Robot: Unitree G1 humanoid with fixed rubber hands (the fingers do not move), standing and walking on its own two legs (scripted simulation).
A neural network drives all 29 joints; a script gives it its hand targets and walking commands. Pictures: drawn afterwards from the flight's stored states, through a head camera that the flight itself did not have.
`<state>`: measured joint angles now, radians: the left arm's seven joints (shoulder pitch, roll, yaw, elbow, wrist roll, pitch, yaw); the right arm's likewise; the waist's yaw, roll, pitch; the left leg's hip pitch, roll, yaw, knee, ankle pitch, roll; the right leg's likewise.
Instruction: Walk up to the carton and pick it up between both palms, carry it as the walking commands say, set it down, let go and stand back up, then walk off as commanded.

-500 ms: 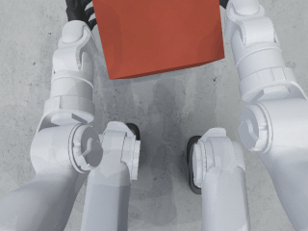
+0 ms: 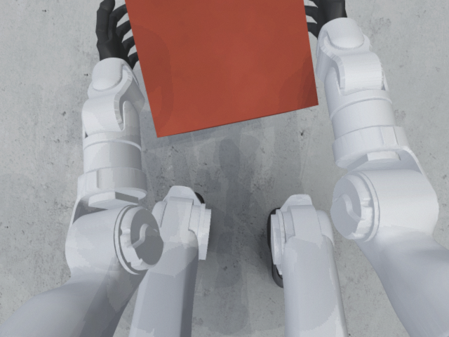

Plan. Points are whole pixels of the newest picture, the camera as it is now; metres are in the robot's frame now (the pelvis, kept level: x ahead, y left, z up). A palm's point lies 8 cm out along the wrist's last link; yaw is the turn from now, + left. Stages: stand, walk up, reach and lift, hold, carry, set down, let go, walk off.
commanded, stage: reach and lift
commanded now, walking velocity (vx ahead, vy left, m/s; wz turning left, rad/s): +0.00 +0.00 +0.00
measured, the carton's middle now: (225, 62) +0.53 +0.04 -0.19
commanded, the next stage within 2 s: none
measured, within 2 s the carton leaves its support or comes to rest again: neither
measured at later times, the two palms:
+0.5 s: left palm (89, 56) +0.48 +0.19 -0.04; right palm (352, 9) +0.54 -0.11 -0.04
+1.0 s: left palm (44, 50) +0.46 +0.19 +0.04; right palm out of the picture +0.52 -0.11 +0.04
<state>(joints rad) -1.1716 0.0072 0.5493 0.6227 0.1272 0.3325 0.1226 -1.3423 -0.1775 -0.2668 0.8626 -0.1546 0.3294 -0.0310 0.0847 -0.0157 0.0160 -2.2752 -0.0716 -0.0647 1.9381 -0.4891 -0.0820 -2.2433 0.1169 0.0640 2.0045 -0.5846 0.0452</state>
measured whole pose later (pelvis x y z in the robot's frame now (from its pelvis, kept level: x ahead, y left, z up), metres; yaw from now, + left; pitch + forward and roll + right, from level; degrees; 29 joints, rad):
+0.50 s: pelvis +0.00 +0.00 +0.05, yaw +0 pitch +47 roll +2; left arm -1.07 -0.05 0.60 0.58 0.20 0.36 0.09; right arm -1.24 -0.11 -0.32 0.83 -0.22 0.36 -0.01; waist 0.09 -0.02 -0.10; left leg -2.13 -0.08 -0.08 1.77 -0.46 -0.09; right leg -2.11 0.13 0.08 1.83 -0.55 0.04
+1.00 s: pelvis +0.01 +0.00 +0.11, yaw +0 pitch +44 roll +1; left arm -0.94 -0.09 0.59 0.56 0.22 0.37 0.08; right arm -1.11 -0.06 -0.34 0.82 -0.24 0.35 -0.01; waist 0.09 -0.03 -0.18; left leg -1.93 -0.09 -0.10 1.60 -0.45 -0.09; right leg -1.90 0.13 0.09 1.65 -0.52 0.03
